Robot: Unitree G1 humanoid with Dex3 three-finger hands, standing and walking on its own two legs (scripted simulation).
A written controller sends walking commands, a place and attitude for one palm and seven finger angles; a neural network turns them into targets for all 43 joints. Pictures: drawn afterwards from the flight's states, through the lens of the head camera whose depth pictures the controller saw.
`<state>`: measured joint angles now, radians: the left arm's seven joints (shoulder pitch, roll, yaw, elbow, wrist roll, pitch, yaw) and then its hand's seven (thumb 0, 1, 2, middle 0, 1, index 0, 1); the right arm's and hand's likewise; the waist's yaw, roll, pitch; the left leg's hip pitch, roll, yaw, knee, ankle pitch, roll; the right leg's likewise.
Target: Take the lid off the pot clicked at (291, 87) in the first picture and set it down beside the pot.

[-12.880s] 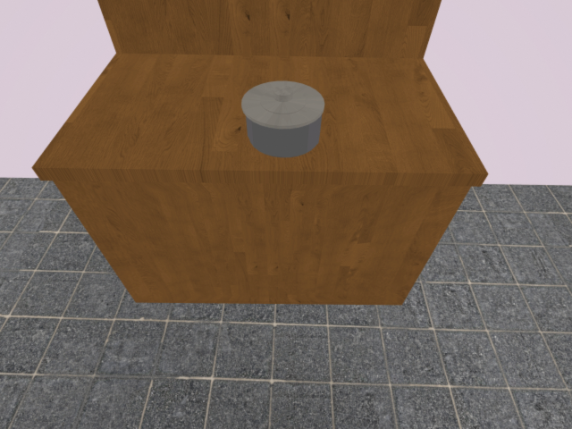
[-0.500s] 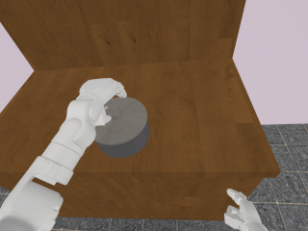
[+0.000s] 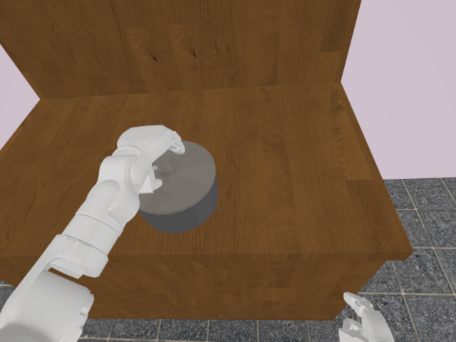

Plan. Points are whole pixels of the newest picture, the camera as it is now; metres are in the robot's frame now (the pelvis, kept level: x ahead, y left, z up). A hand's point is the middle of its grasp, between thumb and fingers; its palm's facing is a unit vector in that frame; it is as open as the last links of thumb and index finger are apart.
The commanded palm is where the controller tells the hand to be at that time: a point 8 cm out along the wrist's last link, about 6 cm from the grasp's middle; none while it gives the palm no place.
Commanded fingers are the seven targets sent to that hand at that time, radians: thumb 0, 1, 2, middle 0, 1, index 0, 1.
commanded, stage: lower the open fingers around the knob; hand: left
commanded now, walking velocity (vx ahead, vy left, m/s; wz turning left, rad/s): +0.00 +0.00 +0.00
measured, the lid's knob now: (166, 166) +0.43 +0.15 +0.06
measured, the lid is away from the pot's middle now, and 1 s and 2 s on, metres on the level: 0.00 0.00 0.00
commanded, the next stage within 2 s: close the fingers and squeeze the knob in 0.58 s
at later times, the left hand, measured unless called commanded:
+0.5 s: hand (161, 167) +0.41 +0.15 +0.08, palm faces -0.27 -0.07 -0.96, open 10.1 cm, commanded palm +0.40 +0.15 +0.14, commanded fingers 0.00 -0.29 1.42 -0.84 -0.08 -0.84 -0.08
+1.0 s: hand (161, 170) +0.41 +0.15 +0.08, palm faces -0.28 -0.07 -0.96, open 9.6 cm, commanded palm +0.39 +0.15 +0.14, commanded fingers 0.00 -0.02 1.16 -0.66 -0.70 -0.66 -0.70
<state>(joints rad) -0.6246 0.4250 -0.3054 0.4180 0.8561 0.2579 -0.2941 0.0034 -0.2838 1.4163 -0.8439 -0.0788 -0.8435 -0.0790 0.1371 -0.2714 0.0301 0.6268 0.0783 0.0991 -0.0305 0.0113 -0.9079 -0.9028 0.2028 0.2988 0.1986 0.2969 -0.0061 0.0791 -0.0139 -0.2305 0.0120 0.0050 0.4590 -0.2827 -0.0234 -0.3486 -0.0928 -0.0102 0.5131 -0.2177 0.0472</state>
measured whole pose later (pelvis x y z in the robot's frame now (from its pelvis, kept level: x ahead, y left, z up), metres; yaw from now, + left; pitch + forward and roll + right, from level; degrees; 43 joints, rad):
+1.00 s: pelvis +0.01 +0.00 +0.00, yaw +0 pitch +4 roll +1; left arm -0.61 0.38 -0.31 0.46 0.87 0.26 -0.23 0.00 -0.13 1.23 -0.67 -0.45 -0.71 -0.46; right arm 0.13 -0.26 0.03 0.63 0.08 0.12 -0.02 0.01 -0.91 -0.90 0.20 0.30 0.20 0.30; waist -0.01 0.08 -0.04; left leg -0.25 0.01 0.01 0.47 -0.30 -0.02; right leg -0.37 -0.09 -0.01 0.52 -0.23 0.05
